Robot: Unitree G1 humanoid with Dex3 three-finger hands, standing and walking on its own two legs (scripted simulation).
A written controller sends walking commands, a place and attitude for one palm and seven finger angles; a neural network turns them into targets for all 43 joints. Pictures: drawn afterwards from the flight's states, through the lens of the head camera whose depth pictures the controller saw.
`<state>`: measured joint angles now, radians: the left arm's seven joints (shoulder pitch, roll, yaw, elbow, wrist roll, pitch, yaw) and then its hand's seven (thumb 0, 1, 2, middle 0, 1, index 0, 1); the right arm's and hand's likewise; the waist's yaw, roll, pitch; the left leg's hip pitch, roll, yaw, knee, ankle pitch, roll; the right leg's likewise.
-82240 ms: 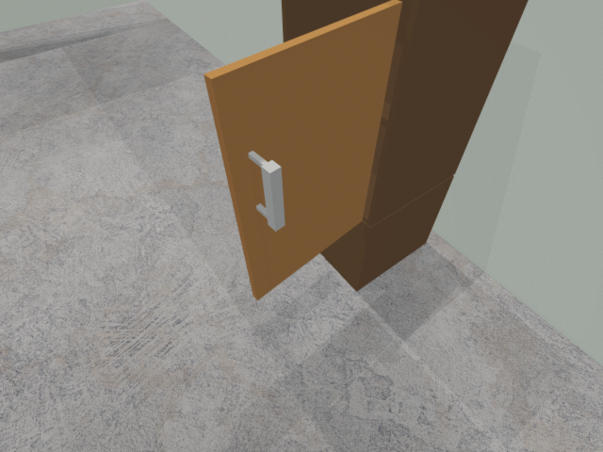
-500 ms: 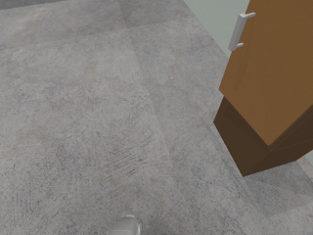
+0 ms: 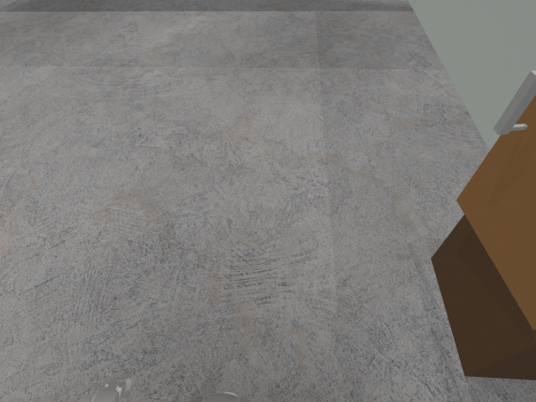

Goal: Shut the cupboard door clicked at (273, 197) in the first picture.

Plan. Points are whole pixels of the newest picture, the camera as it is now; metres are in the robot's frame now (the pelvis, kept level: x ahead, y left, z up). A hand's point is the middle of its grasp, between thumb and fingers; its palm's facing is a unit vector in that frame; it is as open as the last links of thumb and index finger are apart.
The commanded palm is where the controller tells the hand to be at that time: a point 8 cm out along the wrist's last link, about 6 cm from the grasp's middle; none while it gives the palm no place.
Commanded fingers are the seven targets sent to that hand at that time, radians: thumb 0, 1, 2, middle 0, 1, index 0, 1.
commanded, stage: walk to a spot facing it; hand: left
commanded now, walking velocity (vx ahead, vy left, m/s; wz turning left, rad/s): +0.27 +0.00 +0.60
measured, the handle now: (528, 104) +0.69 -0.51 +0.05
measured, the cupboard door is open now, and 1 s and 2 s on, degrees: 9 9 9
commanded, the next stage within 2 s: turn to face it in 1.28 s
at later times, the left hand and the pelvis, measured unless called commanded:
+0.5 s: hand out of the picture -0.04 +0.23 -0.18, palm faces +0.40 -0.90 -0.18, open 7.4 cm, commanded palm none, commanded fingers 0.00 0.90 0.90 -0.20 -0.30 -0.20 -0.30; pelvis +0.07 +0.06 +0.00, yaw +20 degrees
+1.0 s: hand (121, 291) +0.33 +0.32 -0.14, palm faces +0.42 -0.89 -0.20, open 7.4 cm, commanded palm none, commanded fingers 0.00 0.90 0.90 -0.20 -0.30 -0.20 -0.30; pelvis +0.29 +0.11 +0.00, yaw +28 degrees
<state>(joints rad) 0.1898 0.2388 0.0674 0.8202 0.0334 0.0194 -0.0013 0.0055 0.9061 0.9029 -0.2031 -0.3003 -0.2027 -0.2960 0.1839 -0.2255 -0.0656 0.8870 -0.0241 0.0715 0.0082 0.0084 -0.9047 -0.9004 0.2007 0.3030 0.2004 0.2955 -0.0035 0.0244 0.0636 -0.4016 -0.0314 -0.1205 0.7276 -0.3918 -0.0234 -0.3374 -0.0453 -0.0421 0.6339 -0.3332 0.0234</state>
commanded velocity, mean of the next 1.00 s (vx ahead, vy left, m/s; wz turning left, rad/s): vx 0.34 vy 0.00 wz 0.42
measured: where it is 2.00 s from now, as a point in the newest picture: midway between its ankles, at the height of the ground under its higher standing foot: (222, 322)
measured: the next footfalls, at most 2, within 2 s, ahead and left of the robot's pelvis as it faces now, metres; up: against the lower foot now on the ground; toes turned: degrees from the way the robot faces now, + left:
left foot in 0.44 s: +0.10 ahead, +0.17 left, +0.00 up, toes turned +27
right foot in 0.94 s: +0.43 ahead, +0.06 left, +0.00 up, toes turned +22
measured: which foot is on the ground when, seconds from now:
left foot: up 0.00-0.42, down 0.44-0.96, up 0.98-1.00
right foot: down 0.00-0.44, up 0.46-0.92, down 0.94-1.00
